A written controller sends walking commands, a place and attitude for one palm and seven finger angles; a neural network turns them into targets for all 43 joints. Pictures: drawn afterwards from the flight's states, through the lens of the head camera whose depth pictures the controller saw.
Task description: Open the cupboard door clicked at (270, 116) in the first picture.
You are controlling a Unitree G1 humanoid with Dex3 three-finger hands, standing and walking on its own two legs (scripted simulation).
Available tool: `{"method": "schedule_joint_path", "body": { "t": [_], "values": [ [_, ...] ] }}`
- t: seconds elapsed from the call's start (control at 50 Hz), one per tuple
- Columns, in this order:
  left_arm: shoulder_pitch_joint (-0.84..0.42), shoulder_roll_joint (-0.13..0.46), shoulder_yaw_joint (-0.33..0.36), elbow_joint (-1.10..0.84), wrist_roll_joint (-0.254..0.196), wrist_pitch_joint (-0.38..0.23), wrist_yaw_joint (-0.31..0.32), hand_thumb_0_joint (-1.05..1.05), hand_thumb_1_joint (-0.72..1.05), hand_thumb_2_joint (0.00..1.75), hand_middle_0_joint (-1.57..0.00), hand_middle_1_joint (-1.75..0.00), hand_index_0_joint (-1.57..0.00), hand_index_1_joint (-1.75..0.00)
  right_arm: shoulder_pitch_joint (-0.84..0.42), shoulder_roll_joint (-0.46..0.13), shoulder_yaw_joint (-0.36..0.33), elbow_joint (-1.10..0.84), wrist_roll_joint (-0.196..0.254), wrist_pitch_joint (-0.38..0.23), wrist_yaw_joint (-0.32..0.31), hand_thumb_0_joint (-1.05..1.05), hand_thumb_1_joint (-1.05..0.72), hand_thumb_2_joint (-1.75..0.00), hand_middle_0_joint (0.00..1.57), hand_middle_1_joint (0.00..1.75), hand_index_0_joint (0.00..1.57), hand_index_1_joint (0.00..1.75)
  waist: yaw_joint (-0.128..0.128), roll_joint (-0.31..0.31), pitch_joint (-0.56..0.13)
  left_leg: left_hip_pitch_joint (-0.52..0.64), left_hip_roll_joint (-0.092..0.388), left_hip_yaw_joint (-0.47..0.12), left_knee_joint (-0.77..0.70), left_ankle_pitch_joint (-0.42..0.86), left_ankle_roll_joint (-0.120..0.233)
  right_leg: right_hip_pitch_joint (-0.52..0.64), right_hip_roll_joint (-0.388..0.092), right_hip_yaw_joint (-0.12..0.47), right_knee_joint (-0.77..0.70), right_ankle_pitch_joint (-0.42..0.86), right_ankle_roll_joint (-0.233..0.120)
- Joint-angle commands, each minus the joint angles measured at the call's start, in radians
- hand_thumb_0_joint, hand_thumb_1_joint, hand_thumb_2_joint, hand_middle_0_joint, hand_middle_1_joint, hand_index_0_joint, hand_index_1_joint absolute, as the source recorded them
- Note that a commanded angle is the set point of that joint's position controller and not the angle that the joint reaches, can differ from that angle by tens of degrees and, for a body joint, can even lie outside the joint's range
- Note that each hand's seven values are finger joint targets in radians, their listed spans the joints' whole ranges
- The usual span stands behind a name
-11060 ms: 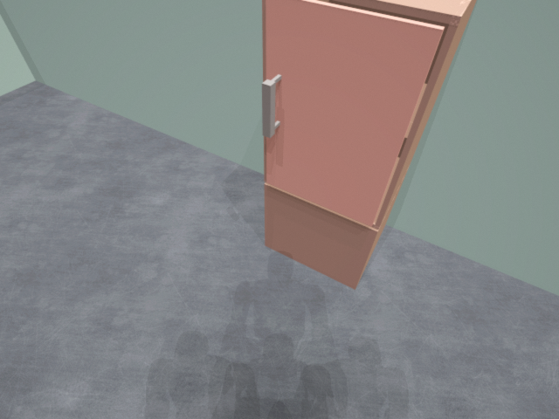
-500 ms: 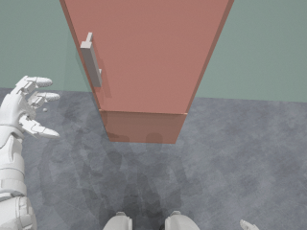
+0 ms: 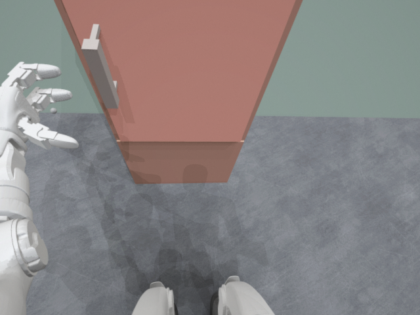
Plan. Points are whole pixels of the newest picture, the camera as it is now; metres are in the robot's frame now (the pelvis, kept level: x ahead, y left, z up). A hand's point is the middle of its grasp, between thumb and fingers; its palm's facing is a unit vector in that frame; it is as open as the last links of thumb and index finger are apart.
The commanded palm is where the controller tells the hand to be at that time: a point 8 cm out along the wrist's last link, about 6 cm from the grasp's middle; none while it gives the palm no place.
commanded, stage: move the hooked fingers beside the handle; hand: left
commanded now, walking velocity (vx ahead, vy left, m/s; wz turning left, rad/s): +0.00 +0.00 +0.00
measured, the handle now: (104, 69) +0.58 +0.19 +0.05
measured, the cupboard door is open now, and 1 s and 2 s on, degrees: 0 0 0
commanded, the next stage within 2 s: slide the fingers in behind the handle in 1.18 s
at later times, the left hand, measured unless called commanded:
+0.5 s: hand (60, 81) +0.54 +0.26 +0.07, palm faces -0.01 -1.00 -0.01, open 14.0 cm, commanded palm +0.52 +0.29 +0.06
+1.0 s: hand (65, 87) +0.53 +0.25 +0.06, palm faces -0.01 -1.00 -0.01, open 14.0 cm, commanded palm +0.51 +0.29 +0.06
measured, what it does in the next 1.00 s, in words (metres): stands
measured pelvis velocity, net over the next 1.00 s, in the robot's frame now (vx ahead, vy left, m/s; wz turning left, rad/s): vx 0.01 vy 0.01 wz -0.02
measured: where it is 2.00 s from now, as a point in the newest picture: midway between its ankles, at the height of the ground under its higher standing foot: outside the picture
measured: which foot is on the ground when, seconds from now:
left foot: down 0.00-1.00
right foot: down 0.00-1.00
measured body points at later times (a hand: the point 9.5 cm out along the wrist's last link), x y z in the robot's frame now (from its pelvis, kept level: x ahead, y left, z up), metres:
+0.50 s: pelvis +0.00 +0.01 -0.01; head +0.16 +0.05 +0.40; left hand +0.53 +0.31 +0.07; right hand -0.03 -0.26 -0.10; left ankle +0.00 +0.08 -0.67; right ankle +0.02 -0.10 -0.67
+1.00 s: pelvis +0.01 +0.01 +0.00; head +0.17 +0.05 +0.42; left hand +0.52 +0.30 +0.06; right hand +0.00 -0.25 -0.10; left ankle +0.00 +0.08 -0.67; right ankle +0.02 -0.10 -0.67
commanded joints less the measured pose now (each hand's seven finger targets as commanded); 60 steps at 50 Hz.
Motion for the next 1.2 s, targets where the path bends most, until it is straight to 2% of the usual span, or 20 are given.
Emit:
{"method": "schedule_joint_path", "body": {
  "t": [0.0,0.08,0.12,0.16,0.28,0.36,0.4,0.46,0.54,0.62,0.72,0.76,0.8,0.86,0.9,0.96,1.04,1.1,1.14,1.18],
  "values": [
    [-0.439,0.321,0.033,-0.190,-0.022,-0.072,0.008,0.00,-0.50,0.30,-0.30,-1.20,-0.30,-1.20,0.156,-0.193,-0.068,-0.046,-0.004,-0.002,-0.015,0.00,-0.90,-0.90,0.20,0.30,0.20,0.30,-0.010,0.145,-0.443,0.309,-0.007,-0.105,-0.107,0.428,-0.015,0.186,0.012,0.075,-0.092,0.304,0.012],
    [-0.456,0.336,0.038,-0.144,-0.015,-0.065,0.006,0.00,-0.50,0.30,-0.30,-1.20,-0.30,-1.20,0.179,-0.199,-0.068,-0.035,-0.007,0.011,-0.013,0.00,-0.90,-0.90,0.20,0.30,0.20,0.30,-0.022,0.133,-0.451,0.315,-0.003,-0.111,-0.099,0.448,-0.017,0.169,0.015,0.069,-0.092,0.309,0.013],
    [-0.495,0.325,0.022,-0.143,-0.009,-0.061,0.006,0.00,-0.50,0.30,-0.30,-1.20,-0.30,-1.20,0.187,-0.198,-0.065,-0.035,-0.010,0.016,-0.012,0.00,-0.90,-0.90,0.20,0.30,0.20,0.30,-0.027,0.174,-0.445,0.326,-0.003,-0.116,-0.097,0.464,-0.018,0.142,0.016,0.065,-0.086,0.306,0.007],
    [-0.514,0.375,0.051,-0.141,0.001,-0.061,0.013,0.00,-0.50,0.30,-0.30,-1.20,-0.30,-1.20,0.200,-0.205,-0.066,-0.029,-0.014,0.025,-0.012,0.00,-0.90,-0.90,0.20,0.30,0.20,0.30,-0.031,0.166,-0.478,0.341,0.001,-0.123,-0.091,0.482,-0.021,0.140,0.018,0.062,-0.085,0.311,0.011],
    [-0.613,0.411,0.039,-0.073,0.028,-0.047,0.030,0.00,-0.50,0.30,-0.30,-1.20,-0.30,-1.20,0.217,-0.212,-0.053,-0.025,-0.018,0.038,-0.012,0.00,-0.90,-0.90,0.20,0.30,0.20,0.30,-0.070,0.162,-0.426,0.276,0.003,-0.130,-0.077,0.422,-0.015,0.095,0.021,0.060,-0.082,0.264,0.012],
    [-0.698,0.443,0.037,-0.064,0.050,-0.047,0.035,0.00,-0.50,0.30,-0.30,-1.20,-0.30,-1.20,0.235,-0.218,-0.047,-0.019,-0.025,0.042,-0.011,0.00,-0.90,-0.90,0.20,0.30,0.20,0.30,-0.089,0.236,-0.470,0.315,0.009,-0.145,-0.054,0.453,-0.023,0.036,0.023,0.053,-0.065,0.254,0.009],
    [-0.650,0.437,0.038,-0.033,0.050,-0.035,0.033,0.00,-0.50,0.30,-0.30,-1.20,-0.30,-1.20,0.244,-0.220,-0.044,-0.028,-0.027,0.045,-0.007,0.00,-0.90,-0.90,0.20,0.30,0.20,0.30,-0.085,0.211,-0.475,0.300,0.008,-0.144,-0.053,0.460,-0.020,0.047,0.024,0.051,-0.063,0.263,0.011],
    [-0.590,0.455,0.060,-0.068,0.056,-0.031,0.020,0.00,-0.50,0.30,-0.30,-1.20,-0.30,-1.20,0.257,-0.220,-0.050,-0.039,-0.032,0.056,-0.001,0.00,-0.90,-0.90,0.20,0.30,0.20,0.30,-0.054,0.260,-0.540,0.368,0.014,-0.152,-0.052,0.564,-0.034,0.051,0.025,0.042,-0.050,0.308,0.007],
    [-0.561,0.449,0.079,-0.105,0.038,-0.019,0.017,0.00,-0.50,0.30,-0.30,-1.20,-0.30,-1.20,0.264,-0.221,-0.058,-0.046,-0.031,0.070,0.006,0.00,-0.90,-0.90,0.20,0.30,0.20,0.30,-0.056,0.214,-0.541,0.372,0.020,-0.151,-0.054,0.593,-0.030,0.067,0.032,0.038,-0.057,0.336,0.010],
    [-0.601,0.435,0.071,-0.204,0.034,-0.045,0.032,0.00,-0.50,0.30,-0.30,-1.20,-0.30,-1.20,0.263,-0.213,-0.062,-0.041,-0.032,0.077,0.010,0.00,-0.90,-0.90,0.20,0.30,0.20,0.30,-0.052,0.279,-0.566,0.444,0.023,-0.159,-0.058,0.635,-0.040,0.046,0.035,0.036,-0.060,0.330,0.005],
    [-0.583,0.374,0.041,-0.169,0.029,-0.045,0.046,0.00,-0.50,0.30,-0.30,-1.20,-0.30,-1.20,0.267,-0.208,-0.064,-0.022,-0.032,0.081,0.013,0.00,-0.90,-0.90,0.20,0.30,0.20,0.30,-0.062,0.250,-0.508,0.462,0.027,-0.167,-0.069,0.640,-0.043,0.027,0.038,0.027,-0.077,0.311,0.004],
    [-0.576,0.328,0.008,-0.158,0.032,-0.040,0.048,0.00,-0.50,0.30,-0.30,-1.20,-0.30,-1.20,0.261,-0.203,-0.063,-0.017,-0.032,0.084,0.016,0.00,-0.90,-0.90,0.20,0.30,0.20,0.30,-0.064,0.276,-0.497,0.483,0.026,-0.169,-0.073,0.642,-0.049,0.004,0.038,0.026,-0.086,0.295,0.007],
    [-0.559,0.331,0.010,-0.132,0.032,-0.035,0.055,0.00,-0.50,0.30,-0.30,-1.20,-0.30,-1.20,0.259,-0.203,-0.064,-0.017,-0.031,0.085,0.013,0.00,-0.90,-0.90,0.20,0.30,0.20,0.30,-0.069,0.226,-0.468,0.437,0.022,-0.160,-0.077,0.609,-0.040,0.028,0.037,0.029,-0.089,0.302,0.009],
    [-0.565,0.315,0.009,-0.162,0.029,-0.046,0.062,0.00,-0.50,0.30,-0.30,-1.20,-0.30,-1.20,0.258,-0.199,-0.066,-0.021,-0.034,0.085,0.016,0.00,-0.90,-0.90,0.20,0.30,0.20,0.30,-0.058,0.268,-0.497,0.485,0.024,-0.167,-0.072,0.678,-0.053,0.018,0.037,0.026,-0.082,0.320,0.006],
    [-0.539,0.335,0.026,-0.130,0.029,-0.045,0.069,0.00,-0.50,0.30,-0.30,-1.20,-0.30,-1.20,0.250,-0.202,-0.067,-0.024,-0.033,0.084,0.014,0.00,-0.90,-0.90,0.20,0.30,0.20,0.30,-0.062,0.192,-0.476,0.419,0.019,-0.156,-0.072,0.623,-0.041,0.060,0.035,0.032,-0.083,0.331,0.009],
    [-0.536,0.339,0.022,-0.140,0.037,-0.056,0.067,0.00,-0.50,0.30,-0.30,-1.20,-0.30,-1.20,0.244,-0.198,-0.064,-0.032,-0.030,0.083,0.015,0.00,-0.90,-0.90,0.20,0.30,0.20,0.30,-0.051,0.235,-0.483,0.420,0.015,-0.146,-0.071,0.627,-0.041,0.071,0.034,0.038,-0.077,0.344,0.005],
    [-0.513,0.367,0.055,-0.183,0.025,-0.069,0.065,0.00,-0.50,0.30,-0.30,-1.20,-0.30,-1.20,0.234,-0.199,-0.070,-0.043,-0.031,0.080,0.016,0.00,-0.90,-0.90,0.20,0.30,0.20,0.30,-0.037,0.218,-0.532,0.419,0.013,-0.139,-0.066,0.641,-0.036,0.126,0.035,0.045,-0.074,0.385,0.006],
    [-0.517,0.354,0.033,-0.126,0.024,-0.053,0.055,0.00,-0.50,0.30,-0.30,-1.20,-0.30,-1.20,0.220,-0.198,-0.061,-0.048,-0.021,0.078,0.012,0.00,-0.90,-0.90,0.20,0.30,0.20,0.30,-0.054,0.164,-0.449,0.309,0.002,-0.117,-0.076,0.506,-0.018,0.154,0.034,0.055,-0.086,0.358,0.012],
    [-0.567,0.370,0.029,-0.158,0.030,-0.067,0.049,0.00,-0.50,0.30,-0.30,-1.20,-0.30,-1.20,0.222,-0.198,-0.060,-0.041,-0.022,0.077,0.007,0.00,-0.90,-0.90,0.20,0.30,0.20,0.30,-0.053,0.225,-0.486,0.358,0.006,-0.127,-0.069,0.530,-0.025,0.118,0.031,0.053,-0.074,0.346,0.008],
    [-0.590,0.362,0.022,-0.156,0.023,-0.071,0.048,0.00,-0.50,0.30,-0.30,-1.20,-0.30,-1.20,0.218,-0.199,-0.059,-0.033,-0.022,0.073,0.005,0.00,-0.90,-0.90,0.20,0.30,0.20,0.30,-0.065,0.203,-0.473,0.346,0.006,-0.128,-0.062,0.509,-0.022,0.111,0.032,0.056,-0.078,0.336,0.010]
  ]
}}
